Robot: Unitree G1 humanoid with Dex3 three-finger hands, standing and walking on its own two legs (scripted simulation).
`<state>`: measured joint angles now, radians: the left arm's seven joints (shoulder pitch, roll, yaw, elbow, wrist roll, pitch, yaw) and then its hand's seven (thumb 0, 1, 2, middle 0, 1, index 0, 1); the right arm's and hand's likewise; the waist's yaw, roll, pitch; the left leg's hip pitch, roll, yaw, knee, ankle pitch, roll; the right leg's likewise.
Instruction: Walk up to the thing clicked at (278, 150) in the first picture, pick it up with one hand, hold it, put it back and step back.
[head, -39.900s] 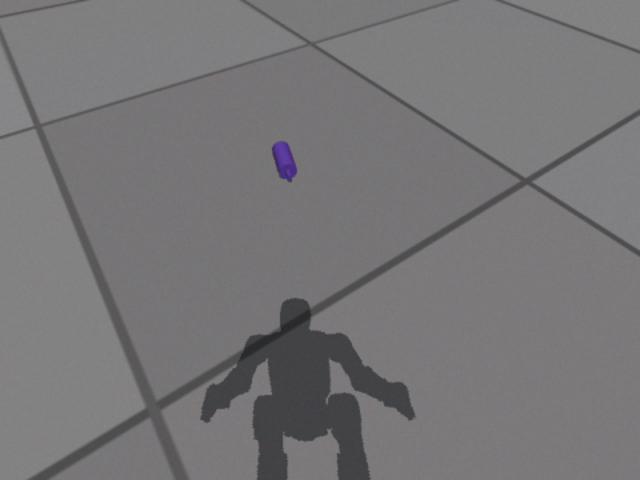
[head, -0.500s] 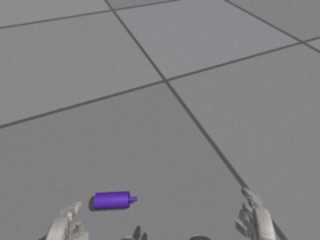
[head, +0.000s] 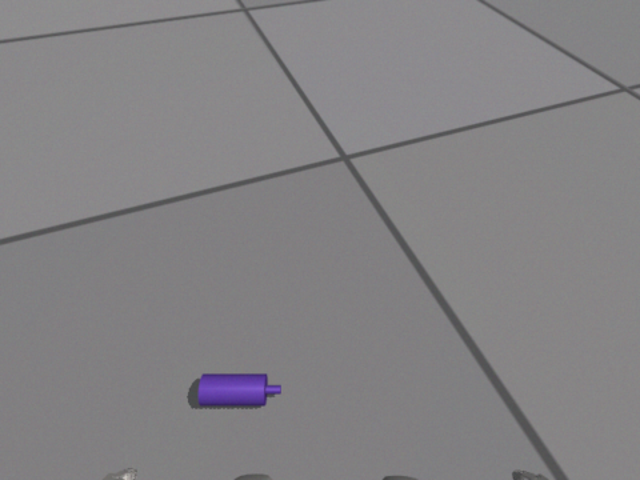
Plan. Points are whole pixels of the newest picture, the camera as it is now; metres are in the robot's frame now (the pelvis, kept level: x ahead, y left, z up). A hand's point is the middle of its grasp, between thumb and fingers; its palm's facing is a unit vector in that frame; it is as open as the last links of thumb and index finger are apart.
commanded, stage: stand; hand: left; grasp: from above
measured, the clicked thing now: (241, 389) +0.44 +0.23 -0.70
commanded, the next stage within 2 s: none
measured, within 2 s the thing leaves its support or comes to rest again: neither
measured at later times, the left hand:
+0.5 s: hand out of the picture +0.05 +0.23 -0.13, palm faces +0.04 -0.94 -0.34, open 7.4 cm
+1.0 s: hand out of the picture +0.06 +0.22 -0.13, palm faces +0.02 -0.94 -0.33, open 7.4 cm
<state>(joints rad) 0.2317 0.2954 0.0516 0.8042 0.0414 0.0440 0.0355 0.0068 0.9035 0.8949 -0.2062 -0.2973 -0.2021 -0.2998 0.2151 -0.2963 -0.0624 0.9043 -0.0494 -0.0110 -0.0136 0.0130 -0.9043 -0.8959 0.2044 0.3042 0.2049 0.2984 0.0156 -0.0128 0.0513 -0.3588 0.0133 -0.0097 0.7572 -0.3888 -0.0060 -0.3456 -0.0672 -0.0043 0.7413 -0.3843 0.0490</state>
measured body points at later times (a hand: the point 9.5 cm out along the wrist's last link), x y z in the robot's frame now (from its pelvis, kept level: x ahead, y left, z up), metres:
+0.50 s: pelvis +0.00 +0.00 +0.03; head +0.01 -0.01 +0.48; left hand +0.04 +0.28 -0.11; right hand +0.08 -0.28 -0.11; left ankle +0.01 +0.13 -0.71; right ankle +0.01 -0.15 -0.71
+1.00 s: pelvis +0.00 -0.02 +0.03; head +0.01 -0.02 +0.48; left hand +0.06 +0.27 -0.10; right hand +0.06 -0.31 -0.11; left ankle +0.01 +0.13 -0.71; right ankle +0.01 -0.15 -0.71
